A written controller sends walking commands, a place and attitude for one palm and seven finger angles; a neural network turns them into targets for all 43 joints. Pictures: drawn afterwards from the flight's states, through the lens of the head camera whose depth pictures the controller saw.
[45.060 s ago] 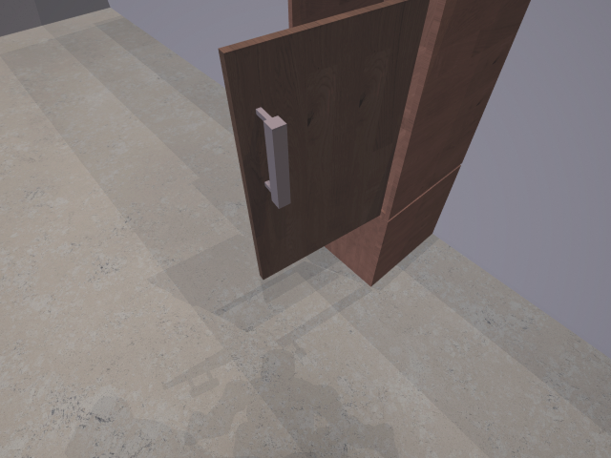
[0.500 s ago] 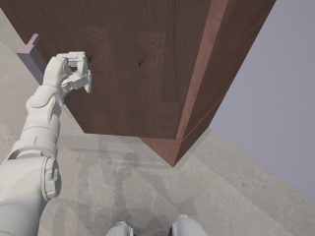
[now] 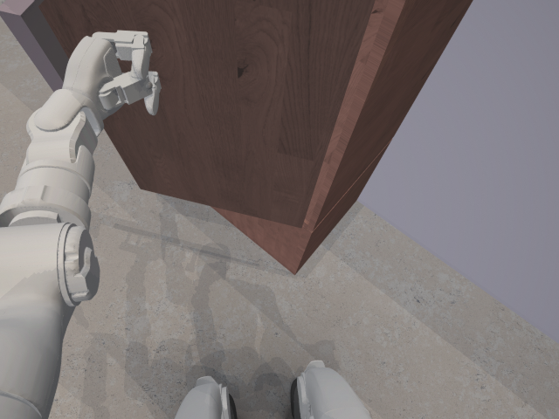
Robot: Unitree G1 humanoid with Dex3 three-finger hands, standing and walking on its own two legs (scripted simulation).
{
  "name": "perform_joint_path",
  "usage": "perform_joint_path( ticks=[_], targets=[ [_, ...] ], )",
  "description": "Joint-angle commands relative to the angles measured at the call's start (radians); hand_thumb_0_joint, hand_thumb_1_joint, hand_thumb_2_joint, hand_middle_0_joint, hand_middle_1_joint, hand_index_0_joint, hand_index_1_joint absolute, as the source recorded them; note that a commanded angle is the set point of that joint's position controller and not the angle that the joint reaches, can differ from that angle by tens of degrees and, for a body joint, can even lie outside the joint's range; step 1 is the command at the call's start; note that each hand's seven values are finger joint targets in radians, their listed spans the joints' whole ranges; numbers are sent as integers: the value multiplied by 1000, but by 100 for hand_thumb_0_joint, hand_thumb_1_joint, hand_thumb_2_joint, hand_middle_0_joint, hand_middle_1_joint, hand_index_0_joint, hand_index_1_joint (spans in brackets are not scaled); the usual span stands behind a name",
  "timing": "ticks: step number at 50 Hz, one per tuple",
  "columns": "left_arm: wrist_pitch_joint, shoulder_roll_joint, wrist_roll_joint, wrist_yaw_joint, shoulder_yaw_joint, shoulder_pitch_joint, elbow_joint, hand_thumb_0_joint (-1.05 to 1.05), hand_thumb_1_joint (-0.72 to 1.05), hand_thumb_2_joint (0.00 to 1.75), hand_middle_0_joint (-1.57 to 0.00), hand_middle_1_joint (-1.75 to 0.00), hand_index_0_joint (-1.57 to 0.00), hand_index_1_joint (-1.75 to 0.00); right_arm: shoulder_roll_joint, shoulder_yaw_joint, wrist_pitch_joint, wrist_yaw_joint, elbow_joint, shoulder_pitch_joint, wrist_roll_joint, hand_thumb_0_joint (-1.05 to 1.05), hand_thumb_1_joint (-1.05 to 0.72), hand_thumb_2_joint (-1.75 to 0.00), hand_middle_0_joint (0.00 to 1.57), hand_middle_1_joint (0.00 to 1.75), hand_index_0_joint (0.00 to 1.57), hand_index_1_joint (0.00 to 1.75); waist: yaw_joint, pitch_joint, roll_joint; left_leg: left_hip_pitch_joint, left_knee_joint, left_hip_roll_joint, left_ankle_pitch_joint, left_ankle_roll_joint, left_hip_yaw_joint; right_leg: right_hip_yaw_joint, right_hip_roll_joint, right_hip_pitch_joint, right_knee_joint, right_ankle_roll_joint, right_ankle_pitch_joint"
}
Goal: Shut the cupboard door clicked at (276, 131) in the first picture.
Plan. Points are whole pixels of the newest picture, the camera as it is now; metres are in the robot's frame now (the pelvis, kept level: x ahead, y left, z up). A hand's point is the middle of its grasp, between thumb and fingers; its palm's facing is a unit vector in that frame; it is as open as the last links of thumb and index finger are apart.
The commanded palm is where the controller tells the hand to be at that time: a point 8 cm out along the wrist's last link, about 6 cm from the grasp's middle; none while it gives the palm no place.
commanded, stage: push the door shut along its arc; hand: left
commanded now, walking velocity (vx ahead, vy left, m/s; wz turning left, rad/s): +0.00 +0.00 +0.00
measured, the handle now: (68, 62) +0.59 +0.21 +0.11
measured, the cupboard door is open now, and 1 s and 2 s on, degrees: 26 15 15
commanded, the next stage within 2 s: pull the fist back off the door in 0.28 s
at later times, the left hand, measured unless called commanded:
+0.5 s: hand (164, 55) +0.58 +0.09 +0.13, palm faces -0.12 -0.99 +0.11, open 3.3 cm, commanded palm +0.55 +0.11 +0.12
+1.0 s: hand (177, 96) +0.51 +0.07 +0.12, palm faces +0.06 -1.00 -0.02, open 3.1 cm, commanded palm +0.47 +0.12 +0.12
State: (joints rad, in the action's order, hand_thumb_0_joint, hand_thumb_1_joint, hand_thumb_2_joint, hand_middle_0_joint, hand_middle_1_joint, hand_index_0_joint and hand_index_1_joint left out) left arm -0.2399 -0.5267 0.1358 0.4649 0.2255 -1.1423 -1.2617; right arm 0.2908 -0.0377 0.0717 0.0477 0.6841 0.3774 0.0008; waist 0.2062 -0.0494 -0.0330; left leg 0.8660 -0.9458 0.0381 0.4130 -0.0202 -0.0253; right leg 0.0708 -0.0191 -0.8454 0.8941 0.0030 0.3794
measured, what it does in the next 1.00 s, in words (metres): stands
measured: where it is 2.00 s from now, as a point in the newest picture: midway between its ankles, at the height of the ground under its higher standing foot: outside the picture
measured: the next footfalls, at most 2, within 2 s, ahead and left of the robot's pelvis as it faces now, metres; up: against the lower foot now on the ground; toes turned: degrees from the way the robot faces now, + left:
none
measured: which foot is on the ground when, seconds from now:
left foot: down 0.00-1.00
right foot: down 0.00-1.00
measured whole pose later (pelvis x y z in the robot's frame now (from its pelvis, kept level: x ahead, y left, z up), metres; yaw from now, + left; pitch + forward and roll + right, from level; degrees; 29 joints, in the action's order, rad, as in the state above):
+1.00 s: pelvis +0.02 -0.02 +0.02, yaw -1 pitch +14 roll +0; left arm -0.36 -0.22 0.07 -0.07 0.25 -0.83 -1.05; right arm 0.26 0.02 0.00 -0.04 0.66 0.41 -0.03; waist 0.13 -0.09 -0.04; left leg 0.65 -0.80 0.05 0.39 0.01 -0.05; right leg 0.05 0.00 -0.66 0.79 0.02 0.37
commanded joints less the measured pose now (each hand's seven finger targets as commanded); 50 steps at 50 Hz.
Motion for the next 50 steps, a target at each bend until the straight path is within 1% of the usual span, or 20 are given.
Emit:
perform_joint_path(
  ticks=[1,6,10,14,19,20,21,22,24,26,27,29,30,31,32,34,37,41,46,50],
  targets=[
    [-47,-139,12,20,11,-560,220,0,90,90,-130,-150,-130,-150,190,74,19,16,-41,168,2,0,-90,-90,20,30,20,30,62,-532,-92,-439,61,-28,-353,-15,95,-23,58,81,-103,20,-275],
    [-35,-131,13,37,1,-605,216,0,90,90,-130,-150,-130,-150,191,75,19,16,-28,177,-5,0,-90,-90,20,30,20,30,77,-535,-95,-451,50,-27,-375,-15,100,-14,62,56,-97,19,-282],
    [-33,-149,9,43,13,-604,221,0,90,90,-130,-150,-130,-150,192,75,19,16,-28,179,-7,0,-90,-90,20,30,20,30,67,-565,-108,-452,41,-30,-401,-14,99,-13,64,68,-85,23,-307],
    [-22,-144,1,39,4,-651,177,0,90,90,-130,-150,-130,-150,195,75,17,18,-13,187,-9,0,-90,-90,20,30,20,30,94,-521,-97,-429,29,-29,-378,-17,98,-11,67,26,-86,21,-285],
    [-16,-104,-4,45,-24,-692,180,0,90,90,-130,-150,-130,-150,194,78,21,13,-1,191,-16,0,-90,-90,20,30,20,30,103,-579,-139,-482,2,-28,-438,-17,104,-5,70,-14,-66,25,-304],
    [8,-166,59,-147,201,-672,182,0,90,90,-130,-150,-130,-150,154,65,23,0,-22,240,-19,0,-90,-90,20,30,20,30,36,-587,-173,-403,21,-7,-416,3,110,-13,56,47,-75,19,-286],
    [18,-94,33,-241,142,-620,189,0,90,90,-130,-150,-130,-150,152,65,23,-24,-35,240,-27,0,-90,-90,20,30,20,30,37,-614,-171,-405,37,-9,-435,10,113,-8,56,75,-66,14,-303],
    [10,-31,30,-324,148,-586,207,0,90,90,-130,-150,-130,-150,146,76,22,-41,-42,254,-38,0,-90,-90,20,30,20,30,39,-635,-102,-424,37,-4,-475,10,121,6,60,88,-59,9,-323],
    [-27,59,-23,-491,123,-550,276,0,90,90,-130,-150,-130,-150,130,87,16,-77,-47,261,-64,0,-90,-90,20,30,20,30,27,-639,-121,-426,25,-5,-520,17,99,5,58,85,-59,1,-359],
    [-88,89,-131,-626,76,-543,332,0,90,90,-130,-150,-130,-150,123,96,10,-111,-37,273,-88,0,-90,-90,20,30,20,30,29,-635,-125,-419,21,-6,-508,19,87,5,59,82,-51,1,-357],
    [-115,99,-164,-647,55,-543,352,0,90,90,-130,-150,-130,-150,128,103,4,-119,-36,280,-94,0,-90,-90,20,30,20,30,36,-650,-112,-434,21,-10,-528,16,88,2,60,98,-51,3,-378],
    [-131,62,-195,-638,60,-485,337,0,90,90,-130,-150,-130,-150,134,109,-19,-124,-45,274,-83,0,-90,-90,20,30,20,30,17,-664,-109,-444,48,-18,-520,16,72,-10,62,171,-70,9,-413],
    [-127,78,-188,-621,45,-493,320,0,90,90,-130,-150,-130,-150,131,109,-28,-122,-45,267,-77,0,-90,-90,20,30,20,30,26,-638,-90,-432,61,-23,-487,11,61,-13,63,192,-88,8,-419],
    [-123,40,-180,-607,72,-502,306,0,90,90,-130,-150,-130,-150,135,109,-38,-115,-44,265,-71,0,-90,-90,20,30,20,30,26,-620,-62,-404,73,-28,-437,6,53,-21,63,227,-102,7,-416],
    [-124,-11,-168,-597,114,-496,304,0,90,90,-130,-150,-130,-150,140,106,-46,-104,-44,268,-67,0,-90,-90,20,30,20,30,16,-611,-50,-395,90,-30,-431,4,51,-25,63,262,-109,9,-427],
    [-142,-9,-136,-583,132,-461,348,0,90,90,-130,-150,-130,-150,125,102,-46,-95,-65,237,-57,0,-90,-90,20,30,20,30,-13,-626,-50,-400,111,-37,-428,2,34,-33,64,325,-122,8,-463],
    [-189,10,-117,-580,135,-364,393,0,90,90,-130,-150,-130,-150,112,100,-38,-89,-78,222,-53,0,-90,-90,20,30,20,30,-40,-600,-23,-410,132,-37,-457,2,21,-33,67,379,-126,9,-508],
    [-179,91,-117,-561,95,-140,307,0,90,90,-130,-150,-130,-150,109,105,-44,-94,-87,196,-41,0,-90,-90,20,30,20,30,-55,-456,92,-314,171,-46,-359,-6,-14,-40,63,425,-167,2,-507],
    [-168,169,-74,-532,35,-121,388,0,90,90,-130,-150,-130,-150,103,110,-53,-84,-103,145,-21,0,-90,-90,20,30,20,30,-57,-404,75,-350,197,-52,-296,-7,-27,-48,56,422,-208,1,-453],
    [-211,208,-58,-536,-13,-133,530,0,90,90,-130,-150,-130,-150,93,112,-39,-73,-101,105,-16,0,-90,-90,20,30,20,30,-68,-460,19,-433,197,-51,-323,-7,-17,-47,54,424,-197,6,-459]
  ],
)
